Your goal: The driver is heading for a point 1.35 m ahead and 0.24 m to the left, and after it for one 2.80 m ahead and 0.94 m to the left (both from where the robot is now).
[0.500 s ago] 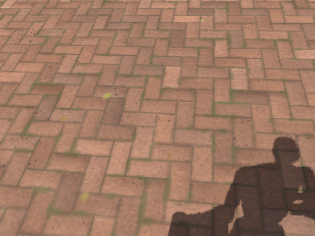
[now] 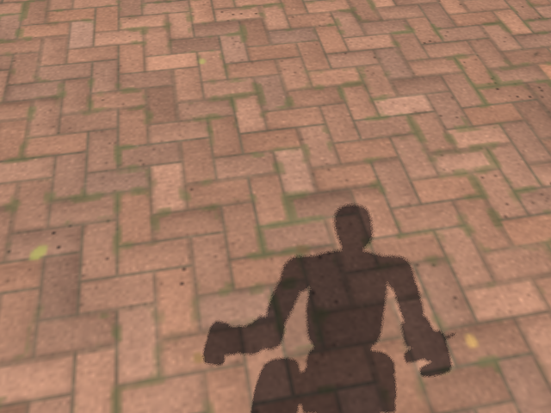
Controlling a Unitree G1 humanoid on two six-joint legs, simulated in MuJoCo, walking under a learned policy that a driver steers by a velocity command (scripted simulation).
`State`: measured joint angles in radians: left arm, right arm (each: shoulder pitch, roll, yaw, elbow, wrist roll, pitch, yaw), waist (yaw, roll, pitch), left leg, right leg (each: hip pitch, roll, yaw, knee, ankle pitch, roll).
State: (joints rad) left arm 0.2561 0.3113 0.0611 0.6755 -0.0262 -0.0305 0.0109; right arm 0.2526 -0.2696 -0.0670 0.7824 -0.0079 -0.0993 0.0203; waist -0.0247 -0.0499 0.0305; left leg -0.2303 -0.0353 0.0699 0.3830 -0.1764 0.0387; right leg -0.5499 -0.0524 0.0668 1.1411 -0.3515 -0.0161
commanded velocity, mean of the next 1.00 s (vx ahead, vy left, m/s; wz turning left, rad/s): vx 0.50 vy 0.00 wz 0.18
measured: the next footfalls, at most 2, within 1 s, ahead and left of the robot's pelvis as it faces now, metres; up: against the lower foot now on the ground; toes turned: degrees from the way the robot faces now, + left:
right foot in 0.28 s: +0.31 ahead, -0.17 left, +0.00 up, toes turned -4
left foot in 0.82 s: +0.61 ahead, +0.08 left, +0.00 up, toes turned +12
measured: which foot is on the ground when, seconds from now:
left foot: down 0.00-0.30, up 0.32-0.80, down 0.82-1.00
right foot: up 0.00-0.26, down 0.28-0.80, up 0.82-1.00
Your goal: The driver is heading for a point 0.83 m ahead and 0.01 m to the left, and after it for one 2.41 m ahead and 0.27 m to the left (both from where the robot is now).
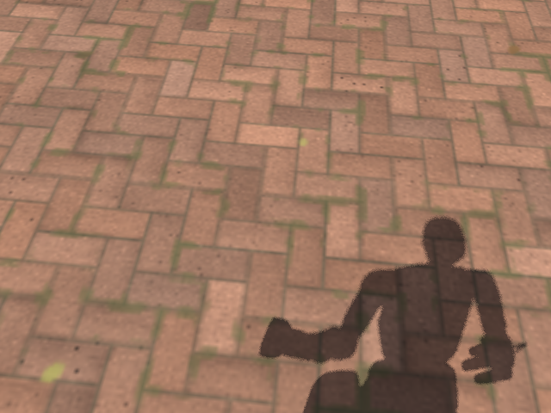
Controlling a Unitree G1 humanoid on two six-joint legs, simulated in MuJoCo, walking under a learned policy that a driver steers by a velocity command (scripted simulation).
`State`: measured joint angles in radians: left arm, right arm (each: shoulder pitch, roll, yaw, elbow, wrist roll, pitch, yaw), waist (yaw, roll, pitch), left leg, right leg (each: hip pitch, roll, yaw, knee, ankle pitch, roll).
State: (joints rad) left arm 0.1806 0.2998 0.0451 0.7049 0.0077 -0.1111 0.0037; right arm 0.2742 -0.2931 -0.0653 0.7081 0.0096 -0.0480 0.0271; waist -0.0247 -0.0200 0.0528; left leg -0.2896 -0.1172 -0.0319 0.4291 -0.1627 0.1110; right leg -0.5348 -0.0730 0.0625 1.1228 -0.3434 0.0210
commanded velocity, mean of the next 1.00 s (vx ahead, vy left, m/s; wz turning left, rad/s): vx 0.50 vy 0.00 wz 0.21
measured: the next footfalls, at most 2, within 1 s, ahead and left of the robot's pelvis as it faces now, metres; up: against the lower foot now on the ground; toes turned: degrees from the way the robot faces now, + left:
right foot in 0.30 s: +0.36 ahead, -0.13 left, +0.00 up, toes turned +14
left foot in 0.78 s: +0.55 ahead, +0.18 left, +0.00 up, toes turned +15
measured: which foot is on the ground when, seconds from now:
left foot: down 0.00-0.30, up 0.32-0.76, down 0.78-1.00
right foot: up 0.00-0.28, down 0.30-0.78, up 0.80-1.00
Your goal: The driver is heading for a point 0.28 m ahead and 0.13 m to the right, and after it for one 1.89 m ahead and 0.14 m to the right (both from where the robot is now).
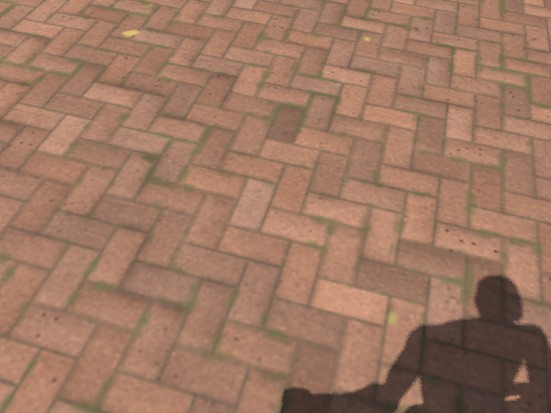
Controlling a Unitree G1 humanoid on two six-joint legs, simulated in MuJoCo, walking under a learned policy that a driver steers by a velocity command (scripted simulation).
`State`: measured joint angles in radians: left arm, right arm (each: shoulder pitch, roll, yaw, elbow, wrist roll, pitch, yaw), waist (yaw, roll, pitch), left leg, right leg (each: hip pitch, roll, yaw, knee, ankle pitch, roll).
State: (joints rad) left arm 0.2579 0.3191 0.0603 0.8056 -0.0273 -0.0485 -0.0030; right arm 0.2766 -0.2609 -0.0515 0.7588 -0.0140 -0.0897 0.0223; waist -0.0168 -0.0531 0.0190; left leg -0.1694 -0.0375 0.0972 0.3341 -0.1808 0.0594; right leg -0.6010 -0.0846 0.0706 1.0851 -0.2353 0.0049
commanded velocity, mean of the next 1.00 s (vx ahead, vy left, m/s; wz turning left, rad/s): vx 0.19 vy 0.00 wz -0.31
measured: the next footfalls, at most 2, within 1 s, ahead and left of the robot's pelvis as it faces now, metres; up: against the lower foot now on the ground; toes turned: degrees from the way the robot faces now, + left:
right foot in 0.30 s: +0.33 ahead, -0.15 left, +0.00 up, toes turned -14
left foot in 0.74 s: +0.39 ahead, +0.08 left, +0.00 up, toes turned -20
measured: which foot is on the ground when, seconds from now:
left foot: down 0.00-0.32, up 0.34-0.72, down 0.74-1.00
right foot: up 0.00-0.28, down 0.30-1.00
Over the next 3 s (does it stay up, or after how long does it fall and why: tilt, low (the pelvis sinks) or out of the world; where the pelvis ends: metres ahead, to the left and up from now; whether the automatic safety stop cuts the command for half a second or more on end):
stays up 0.79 -0.13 -0.01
